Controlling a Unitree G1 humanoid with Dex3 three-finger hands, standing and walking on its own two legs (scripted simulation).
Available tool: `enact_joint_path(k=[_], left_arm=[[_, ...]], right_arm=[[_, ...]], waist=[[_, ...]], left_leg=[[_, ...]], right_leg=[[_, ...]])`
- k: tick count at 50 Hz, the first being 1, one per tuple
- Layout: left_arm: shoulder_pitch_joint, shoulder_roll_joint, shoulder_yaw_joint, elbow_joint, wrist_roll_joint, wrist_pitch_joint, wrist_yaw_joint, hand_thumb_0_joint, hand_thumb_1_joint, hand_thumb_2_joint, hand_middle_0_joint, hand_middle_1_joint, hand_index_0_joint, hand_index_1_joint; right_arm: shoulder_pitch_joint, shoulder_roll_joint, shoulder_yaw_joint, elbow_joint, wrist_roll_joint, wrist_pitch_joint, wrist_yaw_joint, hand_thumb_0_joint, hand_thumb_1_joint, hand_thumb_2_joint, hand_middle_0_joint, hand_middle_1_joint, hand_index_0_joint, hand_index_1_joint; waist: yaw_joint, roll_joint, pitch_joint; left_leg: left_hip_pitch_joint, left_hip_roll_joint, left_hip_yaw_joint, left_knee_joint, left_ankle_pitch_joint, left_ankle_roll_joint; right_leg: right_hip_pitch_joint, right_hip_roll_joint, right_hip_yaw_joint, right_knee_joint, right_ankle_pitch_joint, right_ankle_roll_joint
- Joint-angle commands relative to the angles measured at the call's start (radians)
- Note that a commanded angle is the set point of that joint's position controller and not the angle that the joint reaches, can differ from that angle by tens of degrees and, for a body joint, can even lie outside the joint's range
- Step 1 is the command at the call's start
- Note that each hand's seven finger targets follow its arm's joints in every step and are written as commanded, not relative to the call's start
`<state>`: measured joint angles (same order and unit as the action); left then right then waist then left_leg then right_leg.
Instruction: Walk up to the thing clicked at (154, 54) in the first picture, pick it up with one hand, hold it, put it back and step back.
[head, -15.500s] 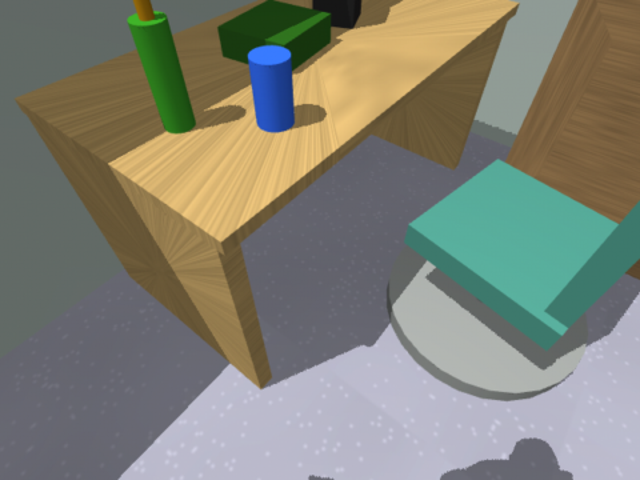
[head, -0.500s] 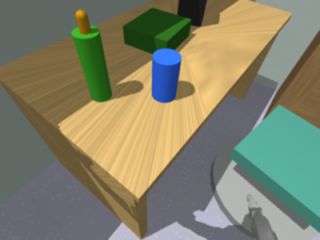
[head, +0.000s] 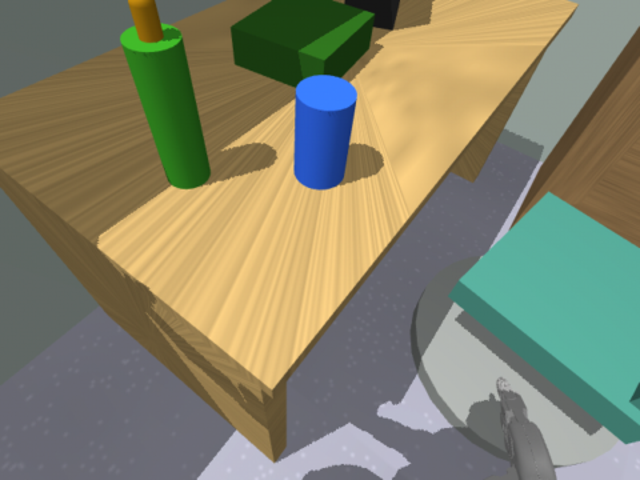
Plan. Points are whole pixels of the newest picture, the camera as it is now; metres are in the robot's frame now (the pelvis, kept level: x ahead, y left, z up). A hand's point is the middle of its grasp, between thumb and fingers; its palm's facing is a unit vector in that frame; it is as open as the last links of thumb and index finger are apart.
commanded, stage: go down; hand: left
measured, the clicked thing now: (168, 100) +0.60 +0.18 +0.13
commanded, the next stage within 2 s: approach in 0.66 s
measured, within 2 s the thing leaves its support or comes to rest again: neither
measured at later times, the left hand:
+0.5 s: hand out of the picture +0.44 +0.38 +0.19, palm faces +0.20 -0.98 +0.00, open 17.5 cm
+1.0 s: hand out of the picture +0.46 +0.36 +0.18, palm faces +0.17 -0.98 -0.01, open 17.5 cm
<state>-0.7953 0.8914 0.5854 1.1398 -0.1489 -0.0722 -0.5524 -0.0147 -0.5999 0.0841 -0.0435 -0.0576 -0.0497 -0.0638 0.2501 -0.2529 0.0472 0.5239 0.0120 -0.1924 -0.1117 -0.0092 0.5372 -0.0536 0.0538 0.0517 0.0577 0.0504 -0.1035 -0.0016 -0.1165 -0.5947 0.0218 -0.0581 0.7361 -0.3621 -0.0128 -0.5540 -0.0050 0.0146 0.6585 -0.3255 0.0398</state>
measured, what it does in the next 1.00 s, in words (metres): stands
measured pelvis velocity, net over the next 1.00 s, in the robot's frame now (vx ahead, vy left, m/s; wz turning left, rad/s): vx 0.01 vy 0.01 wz -0.02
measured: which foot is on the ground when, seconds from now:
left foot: down 0.00-1.00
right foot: down 0.00-1.00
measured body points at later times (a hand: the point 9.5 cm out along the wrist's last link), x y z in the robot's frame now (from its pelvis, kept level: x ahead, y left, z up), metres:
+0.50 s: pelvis +0.01 +0.01 -0.01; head +0.08 +0.03 +0.44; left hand +0.43 +0.43 +0.19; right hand +0.16 -0.25 -0.06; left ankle -0.01 +0.12 -0.72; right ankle -0.01 -0.15 -0.72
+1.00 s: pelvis +0.01 +0.01 -0.01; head +0.08 +0.03 +0.43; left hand +0.45 +0.41 +0.18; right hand +0.16 -0.24 -0.06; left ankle -0.01 +0.12 -0.72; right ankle -0.01 -0.15 -0.72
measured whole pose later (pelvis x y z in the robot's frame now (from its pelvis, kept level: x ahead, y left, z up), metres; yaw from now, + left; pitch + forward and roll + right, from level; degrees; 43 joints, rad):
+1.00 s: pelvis +0.01 +0.01 -0.01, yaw -1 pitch +16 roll -3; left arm -0.93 0.95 0.54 1.25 -0.10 -0.06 -0.51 -0.01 -0.54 0.09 -0.04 -0.04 -0.03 -0.06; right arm 0.28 -0.25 0.08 0.40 0.01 -0.16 -0.07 -0.01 0.55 -0.05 0.05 0.05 0.06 0.05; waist -0.13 0.01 -0.14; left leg -0.68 0.03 -0.06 0.81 -0.41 -0.01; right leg -0.63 0.01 0.02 0.70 -0.35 0.05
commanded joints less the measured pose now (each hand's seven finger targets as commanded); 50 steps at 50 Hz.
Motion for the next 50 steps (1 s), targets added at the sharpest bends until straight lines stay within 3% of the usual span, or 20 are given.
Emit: enact_joint_path(k=[1,6,8,10,12,18,20,22,25,26,30,32,36,38,39,43,45,46,48,50], left_arm=[[-0.386,0.389,0.037,-0.209,-0.028,-0.069,-0.007,0.000,-0.583,0.092,-0.047,-0.057,-0.049,-0.063],[-0.415,0.426,0.052,-0.201,-0.020,-0.065,0.007,0.000,-0.580,0.085,-0.046,-0.059,-0.051,-0.062],[-0.418,0.411,0.035,-0.197,-0.014,-0.062,0.006,0.000,-0.574,0.089,-0.045,-0.059,-0.048,-0.063],[-0.412,0.427,0.047,-0.174,-0.015,-0.059,0.006,0.000,-0.557,0.089,-0.044,-0.050,-0.045,-0.056],[-0.397,0.418,0.040,-0.155,-0.011,-0.060,-0.006,0.000,-0.570,0.090,-0.047,-0.058,-0.049,-0.063],[-0.450,0.472,0.064,-0.173,-0.004,-0.062,0.002,0.000,-0.555,0.097,-0.043,-0.052,-0.042,-0.061],[-0.466,0.456,0.048,-0.195,0.002,-0.059,0.006,0.000,-0.545,0.096,-0.046,-0.049,-0.044,-0.057],[-0.426,0.460,0.056,-0.150,0.002,-0.048,0.008,0.000,-0.541,0.092,-0.045,-0.045,-0.043,-0.053],[-0.453,0.458,0.047,-0.165,0.011,-0.050,0.003,0.000,-0.546,0.091,-0.046,-0.047,-0.045,-0.054],[-0.446,0.466,0.054,-0.133,0.009,-0.046,0.002,0.000,-0.534,0.092,-0.043,-0.043,-0.041,-0.051],[-0.430,0.457,0.043,-0.097,0.015,-0.048,-0.002,0.000,-0.523,0.097,-0.042,-0.044,-0.040,-0.052],[-0.499,0.482,0.054,-0.188,0.009,-0.061,-0.001,0.000,-0.521,0.093,-0.042,-0.041,-0.041,-0.049],[-0.451,0.450,0.039,-0.094,0.017,-0.036,0.004,0.000,-0.535,0.104,-0.041,-0.044,-0.037,-0.055],[-0.507,0.484,0.055,-0.185,0.013,-0.042,0.009,0.000,-0.548,0.173,-0.052,-0.085,-0.027,-0.118],[-0.524,0.496,0.058,-0.195,0.015,-0.040,0.011,0.000,-0.506,0.095,-0.042,-0.042,-0.024,-0.063],[-0.443,0.355,-0.022,-0.072,0.030,-0.017,0.017,0.000,-0.551,0.095,-0.041,-0.037,-0.020,-0.063],[-0.475,0.366,-0.021,-0.074,0.031,-0.029,0.027,0.000,-0.560,0.098,-0.041,-0.042,-0.021,-0.067],[-0.500,0.384,-0.006,-0.128,0.028,-0.038,0.033,0.000,-0.570,0.087,-0.041,-0.032,-0.021,-0.057],[-0.476,0.271,-0.048,-0.058,0.018,-0.046,0.033,0.000,-0.557,0.095,-0.034,-0.035,-0.017,-0.058],[-0.467,0.220,-0.065,-0.051,0.003,-0.066,0.040,0.000,-0.586,0.088,-0.037,-0.044,-0.023,-0.064]], right_arm=[[-0.028,-0.137,-0.051,-0.151,-0.001,-0.050,-0.010,0.000,0.553,-0.049,0.049,0.050,0.049,0.050],[-0.042,-0.157,-0.065,-0.201,0.000,-0.052,-0.015,0.000,0.553,-0.048,0.049,0.050,0.049,0.050],[-0.010,-0.134,-0.052,-0.163,0.001,-0.045,-0.013,0.000,0.552,-0.049,0.049,0.050,0.049,0.050],[-0.018,-0.177,-0.084,-0.211,-0.001,-0.050,-0.018,0.000,0.554,-0.049,0.049,0.050,0.049,0.050],[0.004,-0.136,-0.047,-0.159,0.000,-0.042,-0.009,0.000,0.552,-0.049,0.049,0.050,0.049,0.050],[-0.015,-0.172,-0.069,-0.222,-0.001,-0.041,-0.009,0.000,0.546,-0.052,0.049,0.050,0.049,0.050],[0.012,-0.135,-0.042,-0.199,-0.003,-0.036,-0.004,0.000,0.551,-0.050,0.049,0.050,0.049,0.050],[0.008,-0.179,-0.084,-0.211,-0.003,-0.036,-0.006,0.000,0.546,-0.052,0.049,0.050,0.049,0.050],[-0.004,-0.154,-0.058,-0.221,-0.004,-0.034,0.002,0.000,0.551,-0.050,0.049,0.050,0.049,0.050],[0.006,-0.190,-0.090,-0.234,-0.004,-0.033,0.001,0.000,0.551,-0.050,0.049,0.050,0.049,0.050],[0.006,-0.170,-0.065,-0.247,-0.005,-0.034,0.011,0.000,0.551,-0.051,0.049,0.050,0.049,0.050],[0.024,-0.157,-0.054,-0.238,-0.004,-0.030,0.013,0.000,0.552,-0.050,0.049,0.050,0.049,0.050],[0.019,-0.177,-0.063,-0.254,-0.006,-0.028,0.013,0.000,0.545,-0.053,0.049,0.050,0.049,0.050],[0.044,-0.168,-0.063,-0.228,-0.005,-0.023,0.011,0.000,0.549,-0.051,0.049,0.050,0.049,0.050],[0.005,-0.178,-0.066,-0.266,-0.004,-0.027,0.011,0.000,0.571,-0.046,0.048,0.051,0.049,0.051],[0.014,-0.133,-0.033,-0.222,-0.006,-0.020,0.022,0.000,0.561,-0.050,0.048,0.051,0.048,0.051],[-0.003,-0.163,-0.053,-0.273,-0.010,-0.021,0.025,0.000,0.562,-0.049,0.048,0.051,0.049,0.051],[-0.009,-0.147,-0.032,-0.293,-0.010,-0.022,0.028,0.000,0.563,-0.049,0.048,0.051,0.048,0.051],[0.035,-0.129,-0.024,-0.259,-0.011,-0.014,0.038,0.000,0.569,-0.047,0.048,0.051,0.049,0.051],[0.024,-0.158,-0.050,-0.309,-0.010,-0.020,0.039,0.000,0.570,-0.047,0.048,0.051,0.048,0.051]], waist=[[0.014,0.200,-0.350],[0.005,0.172,-0.370],[0.007,0.216,-0.375],[-0.006,0.185,-0.408],[0.005,0.213,-0.368],[-0.002,0.222,-0.416],[0.002,0.259,-0.426],[-0.008,0.212,-0.412],[-0.002,0.232,-0.404],[-0.011,0.224,-0.401],[-0.012,0.214,-0.387],[-0.011,0.249,-0.412],[-0.015,0.225,-0.407],[-0.012,0.266,-0.437],[-0.005,0.262,-0.453],[-0.017,0.226,-0.350],[-0.030,0.198,-0.376],[-0.020,0.198,-0.392],[-0.042,0.173,-0.333],[-0.061,0.153,-0.354]], left_leg=[[0.288,-0.007,0.015,-0.059,0.406,0.017],[0.242,-0.014,0.024,-0.059,0.324,0.023],[0.262,-0.011,0.023,-0.046,0.364,0.019],[0.281,-0.006,0.018,-0.035,0.417,0.021],[0.270,-0.004,0.015,-0.028,0.446,0.018],[0.283,0.001,0.013,-0.020,0.457,0.016],[0.318,0.004,0.011,-0.007,0.527,0.011],[0.297,0.005,0.011,-0.002,0.526,0.016],[0.292,0.002,0.013,-0.004,0.507,0.016],[0.296,0.009,0.006,-0.006,0.508,0.012],[0.277,0.007,0.010,-0.005,0.482,0.012],[0.291,0.005,0.011,0.000,0.500,0.012],[0.296,0.011,0.007,0.006,0.545,0.015],[0.321,0.007,0.012,0.011,0.556,0.014],[0.327,0.010,0.008,0.006,0.558,0.011],[0.276,0.013,0.010,-0.006,0.514,0.011],[0.267,0.011,0.013,0.009,0.495,0.017],[0.263,0.006,0.018,0.009,0.486,0.021],[0.219,0.008,0.018,0.016,0.453,0.022],[0.226,0.005,0.025,0.037,0.417,0.025]], right_leg=[[0.049,0.025,-0.046,-0.044,0.271,-0.054],[0.079,0.023,-0.038,-0.048,0.237,-0.047],[0.051,0.024,-0.038,-0.039,0.253,-0.052],[0.068,0.027,-0.042,-0.031,0.295,-0.052],[0.033,0.028,-0.042,-0.026,0.300,-0.053],[0.050,0.031,-0.042,-0.017,0.296,-0.056],[0.029,0.032,-0.044,-0.016,0.319,-0.056],[0.041,0.033,-0.042,-0.016,0.340,-0.053],[0.026,0.031,-0.039,-0.015,0.324,-0.054],[0.015,0.035,-0.045,-0.015,0.305,-0.058],[0.021,0.036,-0.043,-0.013,0.294,-0.057],[0.016,0.034,-0.039,-0.007,0.313,-0.056],[0.019,0.037,-0.038,-0.010,0.332,-0.056],[0.025,0.035,-0.037,-0.009,0.348,-0.055],[0.032,0.036,-0.039,-0.009,0.335,-0.057],[-0.013,0.042,-0.043,-0.014,0.291,-0.059],[-0.009,0.040,-0.042,-0.010,0.300,-0.055],[0.016,0.038,-0.039,-0.007,0.322,-0.051],[-0.031,0.039,-0.039,0.006,0.303,-0.050],[-0.059,0.039,-0.041,0.017,0.290,-0.045]])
